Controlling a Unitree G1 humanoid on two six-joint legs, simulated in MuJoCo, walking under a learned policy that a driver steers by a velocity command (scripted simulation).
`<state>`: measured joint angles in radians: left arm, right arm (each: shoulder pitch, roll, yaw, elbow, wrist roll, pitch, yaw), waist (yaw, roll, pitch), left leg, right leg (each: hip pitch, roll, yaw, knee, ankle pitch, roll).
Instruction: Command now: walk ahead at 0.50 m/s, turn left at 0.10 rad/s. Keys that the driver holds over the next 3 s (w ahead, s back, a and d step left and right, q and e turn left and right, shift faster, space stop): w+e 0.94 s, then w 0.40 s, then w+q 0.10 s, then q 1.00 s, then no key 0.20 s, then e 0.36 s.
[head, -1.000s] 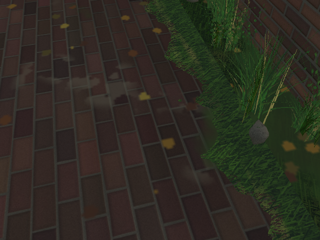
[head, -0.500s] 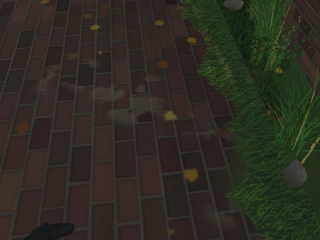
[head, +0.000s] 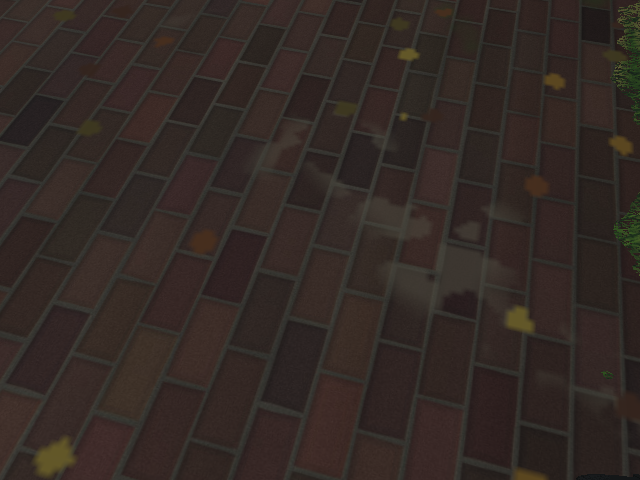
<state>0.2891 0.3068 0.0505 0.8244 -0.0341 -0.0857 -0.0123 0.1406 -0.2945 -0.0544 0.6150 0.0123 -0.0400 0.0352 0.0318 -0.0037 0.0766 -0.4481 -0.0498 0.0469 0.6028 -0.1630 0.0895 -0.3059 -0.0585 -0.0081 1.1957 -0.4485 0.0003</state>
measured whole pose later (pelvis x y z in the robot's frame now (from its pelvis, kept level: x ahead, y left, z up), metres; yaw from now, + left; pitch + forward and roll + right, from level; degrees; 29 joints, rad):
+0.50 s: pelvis +0.29 -0.06 -0.01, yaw -13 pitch +2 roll +0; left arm 0.10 0.28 0.05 0.68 -0.02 -0.05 -0.05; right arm 0.31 -0.30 -0.06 0.81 0.00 -0.05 -0.02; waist -0.03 0.00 0.05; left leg -0.10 0.02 0.11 0.90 -0.44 -0.01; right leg -0.51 0.05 -0.05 0.63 -0.16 -0.10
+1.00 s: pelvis +0.58 -0.10 +0.01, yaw -31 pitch +2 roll +1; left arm 0.34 0.31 0.06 0.73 -0.03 -0.02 0.01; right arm 0.14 -0.27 -0.05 0.68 -0.01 -0.11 0.02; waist 0.03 -0.03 0.01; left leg -0.41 -0.03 0.00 0.55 -0.17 0.02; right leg -0.32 0.07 0.15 1.10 -0.46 -0.03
